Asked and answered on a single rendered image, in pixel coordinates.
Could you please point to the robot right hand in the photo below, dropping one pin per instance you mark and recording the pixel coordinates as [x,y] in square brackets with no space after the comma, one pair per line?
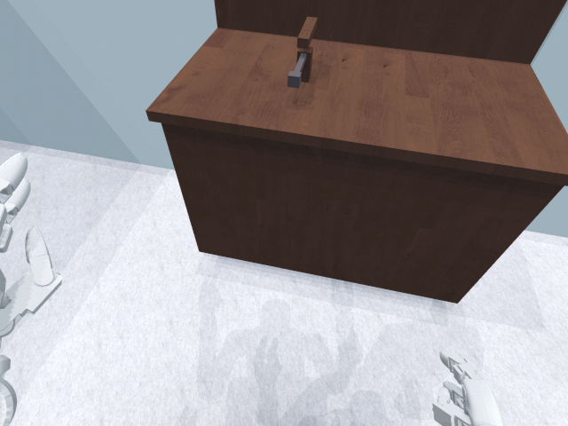
[473,405]

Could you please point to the tap lever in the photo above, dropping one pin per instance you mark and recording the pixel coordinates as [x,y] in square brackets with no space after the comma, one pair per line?
[294,77]

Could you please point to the counter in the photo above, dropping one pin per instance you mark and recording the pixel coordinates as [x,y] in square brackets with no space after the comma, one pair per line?
[418,147]

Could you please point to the robot left hand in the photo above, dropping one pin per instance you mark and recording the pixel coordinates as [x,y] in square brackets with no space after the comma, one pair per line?
[30,291]

